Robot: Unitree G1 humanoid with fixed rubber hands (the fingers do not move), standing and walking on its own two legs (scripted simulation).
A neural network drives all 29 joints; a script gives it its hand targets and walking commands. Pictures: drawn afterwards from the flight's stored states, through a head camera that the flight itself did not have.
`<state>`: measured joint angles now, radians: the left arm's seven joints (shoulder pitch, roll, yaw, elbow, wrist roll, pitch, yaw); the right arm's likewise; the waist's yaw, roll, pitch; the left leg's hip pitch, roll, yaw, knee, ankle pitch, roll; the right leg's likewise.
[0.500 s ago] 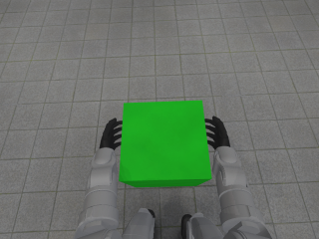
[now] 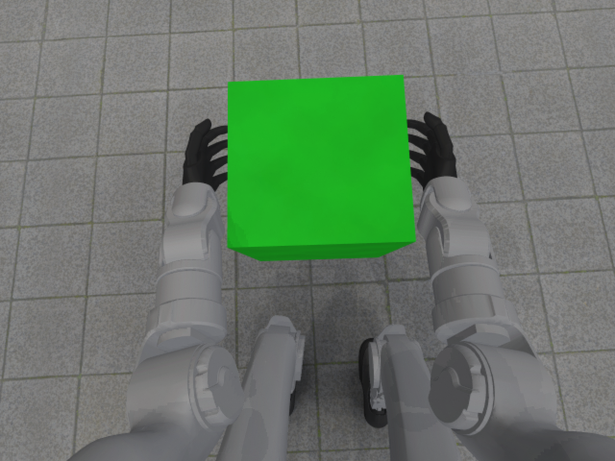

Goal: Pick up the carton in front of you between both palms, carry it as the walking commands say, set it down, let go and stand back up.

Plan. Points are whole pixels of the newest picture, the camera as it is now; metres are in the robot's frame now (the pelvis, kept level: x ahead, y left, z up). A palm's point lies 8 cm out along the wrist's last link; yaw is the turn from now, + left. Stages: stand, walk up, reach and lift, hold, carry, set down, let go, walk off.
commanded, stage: set down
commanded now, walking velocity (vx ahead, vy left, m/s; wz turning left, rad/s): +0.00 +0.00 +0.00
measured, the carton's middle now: (317, 186) +0.47 +0.05 -0.15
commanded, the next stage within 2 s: none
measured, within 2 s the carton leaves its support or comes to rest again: neither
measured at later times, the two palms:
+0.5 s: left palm (222, 190) +0.48 +0.21 -0.22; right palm (396, 181) +0.51 -0.08 -0.23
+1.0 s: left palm (232, 196) +0.51 +0.23 -0.38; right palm (372, 184) +0.56 -0.06 -0.38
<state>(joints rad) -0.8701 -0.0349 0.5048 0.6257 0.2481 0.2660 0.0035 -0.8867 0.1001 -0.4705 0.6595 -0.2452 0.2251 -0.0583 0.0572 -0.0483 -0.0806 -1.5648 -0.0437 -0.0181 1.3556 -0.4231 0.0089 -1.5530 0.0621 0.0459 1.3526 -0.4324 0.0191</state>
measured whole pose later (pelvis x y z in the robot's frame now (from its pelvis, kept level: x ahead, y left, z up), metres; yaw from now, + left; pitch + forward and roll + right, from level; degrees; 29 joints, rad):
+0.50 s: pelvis +0.00 -0.01 -0.11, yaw +0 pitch +47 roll +0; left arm -1.08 0.07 0.49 0.66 0.16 0.28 0.02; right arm -1.11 0.01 -0.38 0.68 -0.16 0.27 -0.12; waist 0.10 -0.05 -0.05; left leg -2.05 -0.04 -0.01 1.75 -0.53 -0.01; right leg -2.04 0.09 0.03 1.75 -0.54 0.02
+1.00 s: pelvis -0.02 +0.00 -0.20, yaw -1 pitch +42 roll -2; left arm -1.43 0.25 0.38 0.79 0.05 0.30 0.06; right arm -1.51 -0.21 -0.26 0.89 -0.04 0.26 -0.14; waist 0.11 -0.05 0.35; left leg -2.23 -0.05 -0.01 2.08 -0.58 0.01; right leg -2.21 0.09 0.02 2.07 -0.60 0.04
